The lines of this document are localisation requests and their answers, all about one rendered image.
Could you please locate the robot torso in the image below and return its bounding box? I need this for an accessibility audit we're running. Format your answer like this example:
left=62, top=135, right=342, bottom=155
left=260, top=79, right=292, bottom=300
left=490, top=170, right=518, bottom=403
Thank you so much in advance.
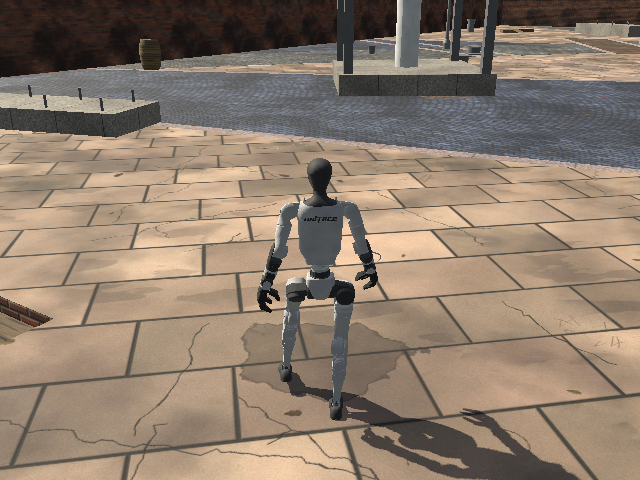
left=297, top=197, right=343, bottom=300

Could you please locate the right robot upper arm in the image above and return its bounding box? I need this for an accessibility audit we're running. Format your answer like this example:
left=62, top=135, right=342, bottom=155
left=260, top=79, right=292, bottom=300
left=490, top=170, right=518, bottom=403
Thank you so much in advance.
left=340, top=201, right=369, bottom=255

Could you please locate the robot left foot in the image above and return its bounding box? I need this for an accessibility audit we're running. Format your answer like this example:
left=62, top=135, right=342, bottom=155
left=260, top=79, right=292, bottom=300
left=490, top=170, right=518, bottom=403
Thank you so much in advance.
left=278, top=361, right=292, bottom=382

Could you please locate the robot right forearm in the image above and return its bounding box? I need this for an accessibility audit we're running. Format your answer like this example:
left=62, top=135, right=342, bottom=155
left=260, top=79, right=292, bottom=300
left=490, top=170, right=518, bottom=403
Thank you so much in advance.
left=358, top=239, right=376, bottom=274

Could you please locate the left robot hand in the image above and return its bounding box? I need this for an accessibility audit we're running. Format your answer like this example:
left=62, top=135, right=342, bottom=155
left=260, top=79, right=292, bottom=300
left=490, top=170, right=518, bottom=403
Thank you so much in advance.
left=257, top=286, right=280, bottom=313

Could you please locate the robot left forearm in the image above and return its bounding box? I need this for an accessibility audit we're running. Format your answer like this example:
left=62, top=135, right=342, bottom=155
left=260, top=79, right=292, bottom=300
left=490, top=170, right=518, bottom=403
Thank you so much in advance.
left=260, top=243, right=282, bottom=290

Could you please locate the right robot hand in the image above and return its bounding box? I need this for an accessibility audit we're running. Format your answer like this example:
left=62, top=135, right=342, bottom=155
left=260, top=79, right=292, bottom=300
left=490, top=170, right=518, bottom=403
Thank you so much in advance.
left=355, top=271, right=378, bottom=290

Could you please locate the left robot upper arm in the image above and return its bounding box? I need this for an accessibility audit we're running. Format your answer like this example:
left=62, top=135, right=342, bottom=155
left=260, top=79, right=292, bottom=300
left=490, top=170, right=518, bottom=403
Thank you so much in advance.
left=272, top=202, right=299, bottom=259

